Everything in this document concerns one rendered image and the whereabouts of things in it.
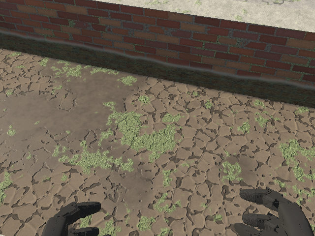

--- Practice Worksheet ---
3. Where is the right robot hand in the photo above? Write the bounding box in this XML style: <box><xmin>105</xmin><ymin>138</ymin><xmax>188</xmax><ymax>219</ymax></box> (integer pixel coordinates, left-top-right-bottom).
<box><xmin>234</xmin><ymin>188</ymin><xmax>315</xmax><ymax>236</ymax></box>

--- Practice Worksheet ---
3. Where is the left robot hand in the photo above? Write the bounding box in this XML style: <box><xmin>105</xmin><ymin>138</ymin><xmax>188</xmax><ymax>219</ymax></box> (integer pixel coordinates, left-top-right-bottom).
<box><xmin>41</xmin><ymin>202</ymin><xmax>111</xmax><ymax>236</ymax></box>

